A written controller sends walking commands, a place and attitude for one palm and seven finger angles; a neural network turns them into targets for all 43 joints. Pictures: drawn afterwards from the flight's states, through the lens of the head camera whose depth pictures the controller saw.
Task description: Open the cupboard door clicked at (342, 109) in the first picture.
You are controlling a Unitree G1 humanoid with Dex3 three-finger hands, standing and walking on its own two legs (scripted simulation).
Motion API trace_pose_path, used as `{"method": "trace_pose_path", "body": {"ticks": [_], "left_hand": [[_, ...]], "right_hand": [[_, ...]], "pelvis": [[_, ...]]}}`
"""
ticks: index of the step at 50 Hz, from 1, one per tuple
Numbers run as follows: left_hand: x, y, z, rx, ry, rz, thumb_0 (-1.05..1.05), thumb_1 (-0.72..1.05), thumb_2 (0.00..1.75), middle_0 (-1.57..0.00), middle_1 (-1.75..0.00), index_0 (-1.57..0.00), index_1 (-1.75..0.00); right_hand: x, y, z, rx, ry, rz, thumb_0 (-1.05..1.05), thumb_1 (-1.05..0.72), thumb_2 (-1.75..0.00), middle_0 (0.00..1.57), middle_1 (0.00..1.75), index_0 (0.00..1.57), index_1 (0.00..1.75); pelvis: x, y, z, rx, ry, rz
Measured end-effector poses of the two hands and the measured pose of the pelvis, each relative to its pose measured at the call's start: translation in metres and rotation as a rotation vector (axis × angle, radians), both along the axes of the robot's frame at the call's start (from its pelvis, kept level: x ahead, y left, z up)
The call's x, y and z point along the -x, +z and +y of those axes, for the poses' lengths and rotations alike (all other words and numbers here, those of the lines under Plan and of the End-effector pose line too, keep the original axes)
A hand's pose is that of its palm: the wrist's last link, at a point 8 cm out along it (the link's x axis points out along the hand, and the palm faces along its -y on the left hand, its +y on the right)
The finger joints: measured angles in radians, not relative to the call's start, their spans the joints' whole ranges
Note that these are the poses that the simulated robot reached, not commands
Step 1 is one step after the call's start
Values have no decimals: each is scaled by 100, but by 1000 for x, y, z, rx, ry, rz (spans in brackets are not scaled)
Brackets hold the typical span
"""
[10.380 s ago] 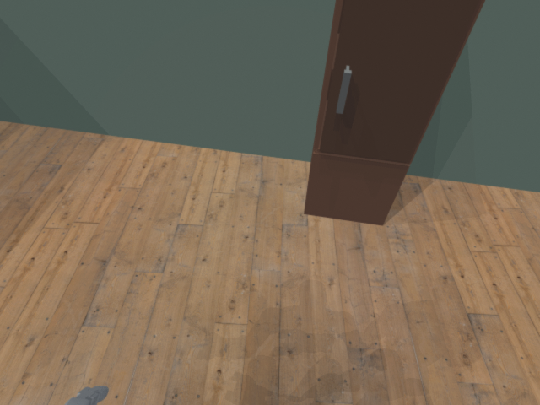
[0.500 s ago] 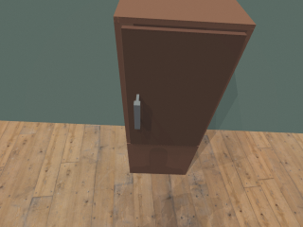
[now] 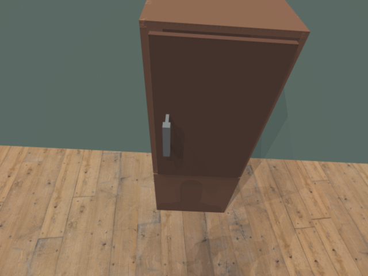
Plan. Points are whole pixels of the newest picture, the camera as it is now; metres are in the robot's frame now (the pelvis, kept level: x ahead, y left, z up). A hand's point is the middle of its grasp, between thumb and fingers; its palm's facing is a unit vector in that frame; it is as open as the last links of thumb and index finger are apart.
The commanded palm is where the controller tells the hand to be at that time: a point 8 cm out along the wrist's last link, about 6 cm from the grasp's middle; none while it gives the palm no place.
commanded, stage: look again from close up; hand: left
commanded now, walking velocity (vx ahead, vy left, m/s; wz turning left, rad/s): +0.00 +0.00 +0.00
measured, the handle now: (167, 135) +0.53 +0.09 -0.07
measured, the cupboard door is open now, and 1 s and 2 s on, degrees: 0 0 0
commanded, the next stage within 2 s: shuffle to correct the standing spot in 0.26 s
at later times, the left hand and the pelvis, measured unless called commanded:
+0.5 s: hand out of the picture -0.01 +0.11 -0.18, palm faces +0.01 -0.99 -0.15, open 7.4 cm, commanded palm none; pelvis +0.01 -0.04 +0.00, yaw +0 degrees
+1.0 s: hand out of the picture +0.01 +0.01 -0.18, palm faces +0.06 -0.98 -0.18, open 7.3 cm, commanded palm none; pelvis +0.01 -0.16 +0.00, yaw +1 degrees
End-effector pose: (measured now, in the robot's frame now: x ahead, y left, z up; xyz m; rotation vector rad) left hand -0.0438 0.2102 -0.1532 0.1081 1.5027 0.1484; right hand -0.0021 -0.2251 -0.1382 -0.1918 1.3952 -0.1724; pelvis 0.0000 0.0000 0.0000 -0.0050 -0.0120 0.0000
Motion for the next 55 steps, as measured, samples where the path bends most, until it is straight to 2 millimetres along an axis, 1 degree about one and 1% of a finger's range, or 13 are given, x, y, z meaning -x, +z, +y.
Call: {"method": "trace_pose_path", "body": {"ticks": [8,14,21,27,31,34,37,41,44,46,48,51,55], "left_hand": [[-6,1,-10,3,-13,-8,0,91,90,-19,-30,-20,-30],[-14,3,-19,-1,-19,-21,0,91,90,-19,-30,-20,-30],[-24,4,-34,2,-20,-41,0,91,90,-19,-30,-20,-30],[-29,2,-52,15,-25,-33,0,91,90,-19,-30,-20,-30],[-32,1,-65,16,-34,-18,0,91,90,-19,-30,-20,-30],[-34,3,-73,4,-36,-13,1,92,90,-19,-30,-20,-30],[-40,7,-84,-9,-31,-32,1,92,90,-19,-30,-20,-30],[-49,7,-103,-26,-23,-78,1,92,90,-19,-30,-20,-30],[-51,2,-123,-39,-21,-106,0,91,90,-19,-30,-20,-30],[-51,3,-137,-30,-12,-119,0,91,90,-19,-30,-20,-30],[-51,5,-146,-27,-3,-128,1,92,90,-19,-30,-20,-30],[-51,8,-154,-28,11,-138,1,93,90,-20,-30,-20,-30],[-47,11,-155,-37,36,-143,1,92,90,-20,-30,-20,-30]], "right_hand": [[17,-2,3,-28,-25,34,0,-90,-90,20,30,20,30],[25,-4,1,-49,-39,56,0,-90,-90,20,30,20,30],[23,-4,-9,-58,-41,55,0,-90,-90,20,30,20,30],[17,-5,-21,-53,-49,48,0,-90,-90,20,30,20,30],[18,-7,-36,-46,-59,51,0,-90,-90,20,30,20,30],[21,-8,-52,-40,-64,60,0,-90,-90,20,30,20,30],[24,-7,-74,-32,-64,73,0,-90,-90,20,30,20,30],[22,-11,-112,-21,-63,80,0,-90,-90,20,30,20,30],[15,-16,-141,-14,-55,72,0,-90,-90,20,30,20,30],[6,-14,-156,-11,-37,60,0,-90,-90,20,30,20,30],[-7,-10,-167,-8,-19,40,1,-90,-90,20,30,20,30],[-30,-3,-179,0,10,-4,1,-91,-90,19,30,20,30],[-63,3,-181,3,56,-62,1,-91,-90,19,30,20,30]], "pelvis": [[0,1,-8,-4,-2,7],[-1,2,-16,-8,-3,14],[-5,3,-29,-9,-2,15],[-8,2,-45,-19,-3,21],[-7,-1,-59,-31,-5,29],[-6,0,-72,-25,-2,31],[-4,1,-88,-13,2,31],[-4,-3,-116,-2,3,29],[-4,-9,-138,-4,5,26],[-7,-7,-147,1,21,26],[-10,-5,-155,-3,23,28],[-12,-1,-162,-16,25,34],[-11,2,-165,-31,31,38]]}}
